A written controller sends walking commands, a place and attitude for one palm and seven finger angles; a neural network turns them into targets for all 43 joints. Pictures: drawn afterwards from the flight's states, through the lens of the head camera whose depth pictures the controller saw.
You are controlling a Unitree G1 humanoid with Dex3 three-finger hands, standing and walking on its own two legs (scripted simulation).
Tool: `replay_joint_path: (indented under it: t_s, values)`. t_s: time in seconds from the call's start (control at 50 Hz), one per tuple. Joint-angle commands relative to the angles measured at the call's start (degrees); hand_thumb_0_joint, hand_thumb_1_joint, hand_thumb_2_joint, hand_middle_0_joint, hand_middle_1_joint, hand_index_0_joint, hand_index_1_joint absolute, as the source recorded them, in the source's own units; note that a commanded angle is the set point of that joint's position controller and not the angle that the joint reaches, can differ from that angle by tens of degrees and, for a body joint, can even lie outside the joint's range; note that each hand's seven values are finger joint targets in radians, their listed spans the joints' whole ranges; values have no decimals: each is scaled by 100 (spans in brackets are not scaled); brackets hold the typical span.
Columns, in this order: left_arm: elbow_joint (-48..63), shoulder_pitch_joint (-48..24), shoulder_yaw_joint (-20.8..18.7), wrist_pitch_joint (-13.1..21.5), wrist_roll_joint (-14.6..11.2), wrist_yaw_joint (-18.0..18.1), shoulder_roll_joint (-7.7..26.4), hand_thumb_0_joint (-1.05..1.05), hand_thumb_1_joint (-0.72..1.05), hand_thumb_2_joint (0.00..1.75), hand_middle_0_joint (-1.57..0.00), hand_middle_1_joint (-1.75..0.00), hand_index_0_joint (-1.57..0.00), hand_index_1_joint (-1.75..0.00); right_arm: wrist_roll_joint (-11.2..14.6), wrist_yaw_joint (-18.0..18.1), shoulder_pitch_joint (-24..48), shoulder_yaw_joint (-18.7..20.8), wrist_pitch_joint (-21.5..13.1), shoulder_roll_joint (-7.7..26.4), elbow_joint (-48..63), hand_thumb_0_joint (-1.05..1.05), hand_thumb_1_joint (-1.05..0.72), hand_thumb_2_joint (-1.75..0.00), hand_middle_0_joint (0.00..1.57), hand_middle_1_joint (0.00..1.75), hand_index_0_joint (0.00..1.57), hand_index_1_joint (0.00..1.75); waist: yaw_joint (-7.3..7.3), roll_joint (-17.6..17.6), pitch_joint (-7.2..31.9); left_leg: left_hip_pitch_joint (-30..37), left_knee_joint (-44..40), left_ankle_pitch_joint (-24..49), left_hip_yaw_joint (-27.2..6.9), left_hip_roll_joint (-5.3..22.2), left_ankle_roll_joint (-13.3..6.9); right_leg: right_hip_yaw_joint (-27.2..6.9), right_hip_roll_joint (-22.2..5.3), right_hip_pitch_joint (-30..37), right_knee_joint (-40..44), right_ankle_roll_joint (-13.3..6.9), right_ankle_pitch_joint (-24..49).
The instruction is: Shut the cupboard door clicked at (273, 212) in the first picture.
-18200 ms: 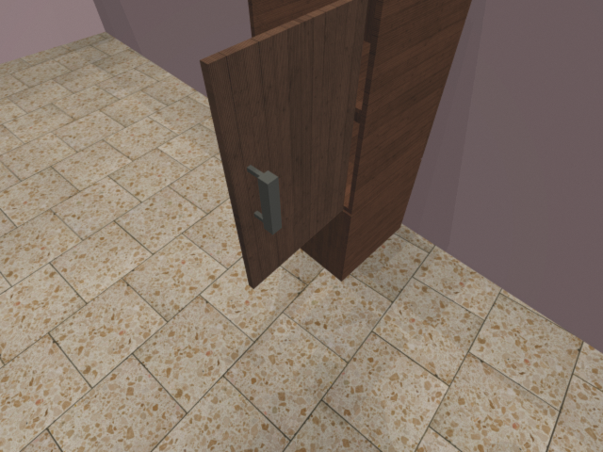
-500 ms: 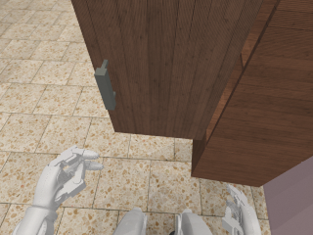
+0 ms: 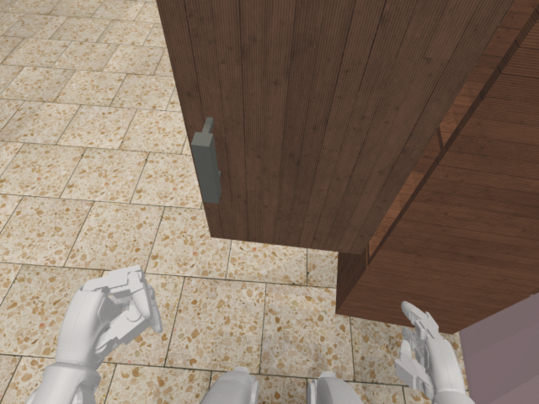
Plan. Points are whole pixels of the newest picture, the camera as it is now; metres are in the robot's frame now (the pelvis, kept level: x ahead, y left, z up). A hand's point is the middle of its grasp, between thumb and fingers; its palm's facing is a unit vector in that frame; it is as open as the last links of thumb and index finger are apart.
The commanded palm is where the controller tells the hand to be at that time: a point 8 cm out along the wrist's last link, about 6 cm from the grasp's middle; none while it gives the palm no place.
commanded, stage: raise the hand and make a fist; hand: left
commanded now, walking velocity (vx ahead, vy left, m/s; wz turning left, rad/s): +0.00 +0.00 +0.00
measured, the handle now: (210, 161) +0.47 +0.14 +0.06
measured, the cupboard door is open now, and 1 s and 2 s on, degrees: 93 93 93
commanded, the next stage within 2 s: bring the fist close to the handle in 0.66 s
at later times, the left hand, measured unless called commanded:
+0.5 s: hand (149, 307) +0.23 +0.18 +0.06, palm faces -0.04 -1.00 -0.02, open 3.1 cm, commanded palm +0.20 +0.23 +0.06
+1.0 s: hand (169, 291) +0.25 +0.16 +0.06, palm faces -0.05 -1.00 -0.02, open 3.1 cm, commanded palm +0.24 +0.21 +0.06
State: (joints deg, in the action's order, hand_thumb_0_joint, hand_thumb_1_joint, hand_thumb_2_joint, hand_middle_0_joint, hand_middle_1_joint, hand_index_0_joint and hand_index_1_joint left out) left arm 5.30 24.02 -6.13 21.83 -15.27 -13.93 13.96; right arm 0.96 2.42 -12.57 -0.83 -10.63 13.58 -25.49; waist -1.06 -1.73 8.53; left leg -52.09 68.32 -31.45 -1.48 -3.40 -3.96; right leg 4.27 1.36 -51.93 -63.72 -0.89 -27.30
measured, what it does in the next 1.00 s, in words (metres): stands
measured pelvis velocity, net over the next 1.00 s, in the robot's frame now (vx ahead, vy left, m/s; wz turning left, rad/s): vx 0.00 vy -0.02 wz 0.01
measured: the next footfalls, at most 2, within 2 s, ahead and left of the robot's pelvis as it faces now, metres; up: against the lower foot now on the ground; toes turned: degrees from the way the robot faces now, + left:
none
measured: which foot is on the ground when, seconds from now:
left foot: down 0.00-1.00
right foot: down 0.00-1.00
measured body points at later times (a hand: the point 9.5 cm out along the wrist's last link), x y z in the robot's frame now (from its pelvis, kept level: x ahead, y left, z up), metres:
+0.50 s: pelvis +0.00 -0.01 +0.01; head +0.06 +0.00 +0.45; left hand +0.22 +0.23 +0.06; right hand +0.18 -0.25 -0.06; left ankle +0.01 +0.07 -0.65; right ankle +0.04 -0.12 -0.65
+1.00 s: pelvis +0.00 -0.02 +0.00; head +0.06 -0.02 +0.45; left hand +0.24 +0.21 +0.06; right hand +0.19 -0.25 -0.07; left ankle +0.01 +0.07 -0.65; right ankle +0.04 -0.12 -0.65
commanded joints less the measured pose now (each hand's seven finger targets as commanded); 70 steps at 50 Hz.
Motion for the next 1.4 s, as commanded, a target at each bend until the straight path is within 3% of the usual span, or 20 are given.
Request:
replay_joint_path:
  t_s: [0.0, 0.04, 0.1, 0.16, 0.2, 0.34, 0.46, 0.52, 0.6, 0.7, 0.74, 0.78, 0.86, 0.98, 1.02, 1.12, 1.24, 1.28, 1.34, 1.38]
  values:
    - [1172, -308, -458, 281, -102, -48, 614, 0, 90, 90, -130, -150, -130, -150, 46, 46, -15, 311, -219, 811, 828, 0, -90, -90, 20, 30, 20, 30, 55, -327, 1222, 1013, -1455, 1651, -565, 296, 558, 18, 68, 845, 597, -195, 852]
    - [1103, -326, -454, 267, -142, -96, 569, 0, 90, 90, -130, -150, -130, -150, 59, 47, -45, 304, -209, 794, 818, 0, -90, -90, 20, 30, 20, 30, 106, -203, 1248, 1008, -1403, 1741, -524, 292, 542, 16, 74, 895, 638, -173, 972]
    - [1063, -432, -477, 252, -162, -183, 624, 0, 90, 90, -130, -150, -130, -150, 62, 45, -48, 285, -201, 804, 802, 0, -90, -90, 20, 30, 20, 30, 82, -305, 1239, 1022, -1386, 1920, -511, 284, 558, 0, 74, 957, 629, -195, 1080]
    - [984, -468, -539, 222, -203, -221, 658, 0, 90, 90, -130, -150, -130, -150, 88, 52, -37, 283, -213, 798, 785, 0, -90, -90, 20, 30, 20, 30, 97, -182, 1229, 966, -1423, 1687, -489, 271, 525, -25, 71, 1030, 733, -178, 972]
    - [994, -501, -601, 195, -222, -262, 734, 0, 90, 90, -130, -150, -130, -150, 91, 53, -26, 272, -221, 793, 772, 0, -90, -90, 20, 30, 20, 30, 49, -331, 1286, 967, -1419, 1823, -453, 252, 519, -51, 57, 1157, 730, -200, 1076]
    - [790, -419, -642, 206, -319, -265, 670, 0, 90, 90, -130, -150, -130, -150, 119, 68, -9, 299, -257, 780, 727, 0, -90, -90, 20, 30, 20, 30, 59, -32, 1234, 732, -1380, 1654, -340, 213, 423, -148, 25, 1337, 855, -158, 1037]
    - [832, -409, -616, 350, -258, -195, 711, 0, 90, 90, -130, -150, -130, -150, 124, 59, 32, 301, -285, 773, 714, 0, -90, -90, 20, 30, 20, 30, 45, -201, 1156, 669, -1414, 1422, -298, 209, 383, -212, -3, 1285, 905, -171, 782]
    - [803, -414, -650, 371, -258, -157, 738, 0, 90, 90, -130, -150, -130, -150, 133, 69, 40, 306, -271, 763, 711, 0, -90, -90, 20, 30, 20, 30, 56, 0, 1183, 594, -1377, 1362, -271, 210, 337, -268, -6, 1355, 937, -155, 746]
    - [852, -508, -594, 410, -241, -142, 740, 0, 90, 90, -130, -150, -130, -150, 132, 78, 69, 291, -269, 764, 701, 0, -90, -90, 20, 30, 20, 30, 70, -188, 1134, 548, -1359, 1289, -234, 200, 312, -322, -28, 1357, 971, -157, 682]
    - [690, -494, -572, 393, -251, -161, 688, 0, 90, 90, -130, -150, -130, -150, 152, 90, 83, 283, -270, 745, 693, 0, -90, -90, 20, 30, 20, 30, 110, 82, 1100, 427, -1315, 1163, -216, 194, 271, -389, -43, 1404, 1048, -125, 538]
    - [727, -504, -562, 411, -252, -170, 689, 0, 90, 90, -130, -150, -130, -150, 164, 88, 89, 281, -292, 744, 682, 0, -90, -90, 20, 30, 20, 30, 108, -6, 1116, 473, -1321, 1145, -214, 192, 267, -391, -46, 1363, 1066, -121, 512]
    - [677, -933, -488, 417, -230, -161, 709, 0, 90, 90, -130, -150, -130, -150, 140, 118, 61, 261, -287, 782, 625, 0, -90, -90, 20, 30, 20, 30, 211, 15, 1023, 423, -1241, 1155, -245, 207, 246, -381, -24, 1246, 1020, -127, 560]
    - [527, -1425, -377, 420, -154, -94, 641, 0, 90, 90, -130, -150, -130, -150, 160, 129, 87, 254, -341, 773, 543, 0, -90, -90, 20, 30, 20, 30, 268, -6, 1077, 451, -1243, 936, -241, 214, 240, -391, -53, 1084, 1058, -89, 303]
    - [223, -1846, -464, 182, -78, -8, 764, 0, 90, 90, -130, -150, -130, -150, 169, 122, 58, 238, -270, 779, 504, 0, -90, -90, 20, 30, 20, 30, 144, -105, 1336, 576, -1342, 1262, -234, 200, 244, -383, -56, 1400, 1032, -126, 700]
    - [168, -2091, -391, 134, -48, 38, 689, 0, 90, 90, -130, -150, -130, -150, 178, 108, 61, 240, -244, 758, 481, 0, -90, -90, 20, 30, 20, 30, 195, -36, 1461, 618, -1331, 1345, -196, 203, 239, -404, -81, 1461, 1038, -84, 842]
    - [-98, -1949, -380, 72, 7, 197, 564, 0, 90, 90, -130, -150, -130, -150, 165, 46, 12, 261, -154, 748, 502, 0, -90, -90, 20, 30, 20, 30, 104, 98, 1505, 727, -1438, 1652, -173, 216, 273, -322, -87, 1621, 1013, -91, 1216]
    - [-192, -2513, -41, 185, 170, 376, 326, 0, 90, 90, -130, -150, -130, -150, 145, -10, 12, 283, -67, 757, 444, 0, -90, -90, 20, 30, 20, 30, 228, 24, 1436, 850, -1435, 1660, -187, 244, 290, -277, -101, 1367, 965, -95, 1227]
    - [-289, -2698, -209, 215, 213, 477, 510, 0, 90, 90, -130, -150, -130, -150, 128, 5, -3, 294, -21, 793, 389, 0, -90, -90, 20, 30, 20, 30, 213, 134, 1448, 789, -1431, 1648, -211, 247, 284, -279, -95, 1399, 950, -112, 1207]
    - [-282, -3021, 92, 267, 281, 543, 238, 0, 90, 90, -130, -150, -130, -150, 137, -26, 19, 294, 13, 751, 367, 0, -90, -90, 20, 30, 20, 30, 252, -69, 1567, 1035, -1460, 1719, -226, 261, 319, -248, -107, 1272, 924, -117, 1204]
    - [-482, -3356, 4, 250, 347, 637, 384, 0, 90, 90, -130, -150, -130, -150, 125, -4, -20, 291, 68, 797, 280, 0, -90, -90, 20, 30, 20, 30, 289, 9, 1495, 1004, -1460, 1687, -261, 278, 309, -250, -95, 1204, 934, -123, 1170]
